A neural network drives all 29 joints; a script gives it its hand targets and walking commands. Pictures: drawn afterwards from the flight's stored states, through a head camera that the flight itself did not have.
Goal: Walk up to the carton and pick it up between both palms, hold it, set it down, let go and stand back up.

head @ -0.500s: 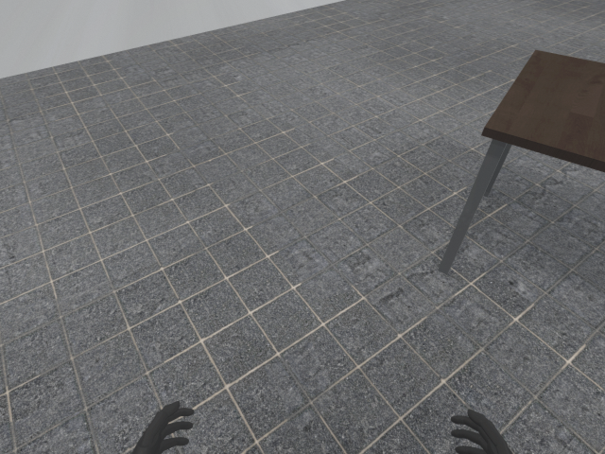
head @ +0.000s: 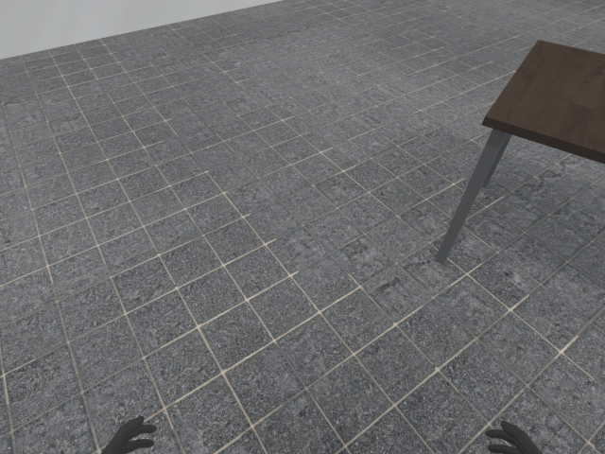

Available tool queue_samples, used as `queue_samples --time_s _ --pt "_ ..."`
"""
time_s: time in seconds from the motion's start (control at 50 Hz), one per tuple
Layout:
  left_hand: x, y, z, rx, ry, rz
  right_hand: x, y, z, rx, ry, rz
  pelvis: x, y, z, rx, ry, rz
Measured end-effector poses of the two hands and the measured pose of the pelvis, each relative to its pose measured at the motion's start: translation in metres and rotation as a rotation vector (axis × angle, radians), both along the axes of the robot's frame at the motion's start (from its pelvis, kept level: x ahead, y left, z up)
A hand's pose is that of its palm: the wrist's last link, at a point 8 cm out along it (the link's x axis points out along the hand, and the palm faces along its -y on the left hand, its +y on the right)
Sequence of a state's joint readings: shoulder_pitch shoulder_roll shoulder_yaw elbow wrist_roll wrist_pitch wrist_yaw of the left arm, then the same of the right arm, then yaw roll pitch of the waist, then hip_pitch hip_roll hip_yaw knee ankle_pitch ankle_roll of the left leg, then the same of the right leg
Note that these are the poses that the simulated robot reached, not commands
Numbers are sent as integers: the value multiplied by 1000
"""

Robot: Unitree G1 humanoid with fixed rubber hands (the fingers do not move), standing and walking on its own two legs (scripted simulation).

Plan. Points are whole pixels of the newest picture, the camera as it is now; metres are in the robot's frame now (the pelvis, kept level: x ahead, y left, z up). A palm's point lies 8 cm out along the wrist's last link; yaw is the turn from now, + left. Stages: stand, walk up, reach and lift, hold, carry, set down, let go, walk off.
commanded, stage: stand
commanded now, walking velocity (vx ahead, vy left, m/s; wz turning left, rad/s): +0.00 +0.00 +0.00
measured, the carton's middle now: out of the picture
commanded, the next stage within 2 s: walk up in 1.78 s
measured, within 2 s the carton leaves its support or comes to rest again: neither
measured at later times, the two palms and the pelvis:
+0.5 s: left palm out of the picture +0.11 +0.27 -0.09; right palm out of the picture +0.11 -0.29 -0.09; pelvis +0.00 -0.01 +0.01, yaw +0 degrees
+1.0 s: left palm out of the picture +0.07 +0.29 -0.10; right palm out of the picture +0.09 -0.29 -0.09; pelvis -0.01 +0.00 +0.02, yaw +0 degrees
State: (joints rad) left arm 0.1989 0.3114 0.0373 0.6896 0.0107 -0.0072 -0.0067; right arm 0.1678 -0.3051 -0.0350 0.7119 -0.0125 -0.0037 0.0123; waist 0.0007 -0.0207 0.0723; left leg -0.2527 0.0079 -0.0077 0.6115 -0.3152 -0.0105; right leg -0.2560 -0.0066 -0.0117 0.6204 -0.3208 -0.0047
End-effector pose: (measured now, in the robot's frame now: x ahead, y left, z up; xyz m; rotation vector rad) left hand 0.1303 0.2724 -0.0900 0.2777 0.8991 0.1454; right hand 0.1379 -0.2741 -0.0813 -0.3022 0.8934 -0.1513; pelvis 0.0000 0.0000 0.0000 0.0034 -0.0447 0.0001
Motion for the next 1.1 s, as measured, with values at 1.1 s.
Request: queue_samples --time_s 1.1 --pt "-63 16 -8 16 227 88 -56 -14 -10 -15 209 -62 -7 -1 19 -3 -14 3"
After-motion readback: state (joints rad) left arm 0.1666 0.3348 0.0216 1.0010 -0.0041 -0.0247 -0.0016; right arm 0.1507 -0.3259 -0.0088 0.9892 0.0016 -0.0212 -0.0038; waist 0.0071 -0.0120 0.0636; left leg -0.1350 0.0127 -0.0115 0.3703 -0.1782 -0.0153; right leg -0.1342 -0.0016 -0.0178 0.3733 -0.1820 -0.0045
